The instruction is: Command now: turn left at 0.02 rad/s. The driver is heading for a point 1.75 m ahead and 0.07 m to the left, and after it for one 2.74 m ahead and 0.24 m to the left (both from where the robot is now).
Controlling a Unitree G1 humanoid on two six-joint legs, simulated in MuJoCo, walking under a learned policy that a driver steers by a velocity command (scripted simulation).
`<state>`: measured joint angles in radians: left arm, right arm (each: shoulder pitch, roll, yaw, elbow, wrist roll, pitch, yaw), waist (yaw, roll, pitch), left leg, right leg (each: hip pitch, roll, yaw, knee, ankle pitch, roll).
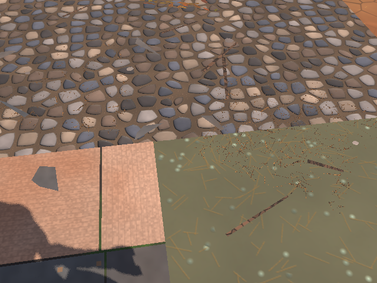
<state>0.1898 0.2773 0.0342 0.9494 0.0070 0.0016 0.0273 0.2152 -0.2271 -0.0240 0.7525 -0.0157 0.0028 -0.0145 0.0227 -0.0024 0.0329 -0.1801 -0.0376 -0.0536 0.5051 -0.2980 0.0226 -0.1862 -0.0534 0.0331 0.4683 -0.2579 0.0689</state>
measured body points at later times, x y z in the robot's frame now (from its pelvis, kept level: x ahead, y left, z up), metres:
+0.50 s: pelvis +0.00 -0.01 +0.00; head +0.01 +0.00 +0.45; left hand +0.04 +0.26 -0.15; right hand +0.07 -0.26 -0.14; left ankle -0.02 +0.11 -0.74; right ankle +0.00 -0.16 -0.74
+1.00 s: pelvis +0.00 -0.01 +0.00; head +0.01 -0.01 +0.45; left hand +0.00 +0.24 -0.16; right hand +0.02 -0.26 -0.15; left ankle -0.02 +0.11 -0.74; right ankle +0.00 -0.16 -0.74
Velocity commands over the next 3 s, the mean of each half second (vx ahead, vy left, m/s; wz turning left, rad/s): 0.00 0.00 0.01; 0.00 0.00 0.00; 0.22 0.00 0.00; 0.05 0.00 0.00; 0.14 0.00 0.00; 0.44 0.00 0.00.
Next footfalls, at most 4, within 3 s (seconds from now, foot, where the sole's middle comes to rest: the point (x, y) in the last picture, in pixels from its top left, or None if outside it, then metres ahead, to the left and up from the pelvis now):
1.56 left None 0.29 0.06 -0.77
1.84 right None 0.22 -0.17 -0.77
2.48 left None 0.36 0.07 -0.77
3.00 right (237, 227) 0.74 -0.15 -0.77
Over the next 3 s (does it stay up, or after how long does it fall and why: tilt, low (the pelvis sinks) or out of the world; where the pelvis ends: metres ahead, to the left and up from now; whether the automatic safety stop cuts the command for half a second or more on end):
stays up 0.54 -0.04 -0.02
